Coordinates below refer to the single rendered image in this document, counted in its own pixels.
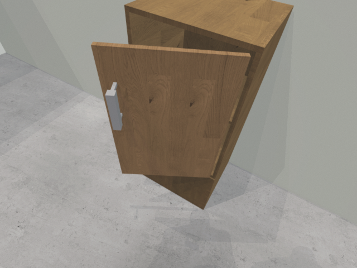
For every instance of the cupboard door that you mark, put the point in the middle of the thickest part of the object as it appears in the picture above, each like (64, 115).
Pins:
(176, 105)

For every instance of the handle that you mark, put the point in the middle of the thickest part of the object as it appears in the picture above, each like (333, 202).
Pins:
(113, 107)

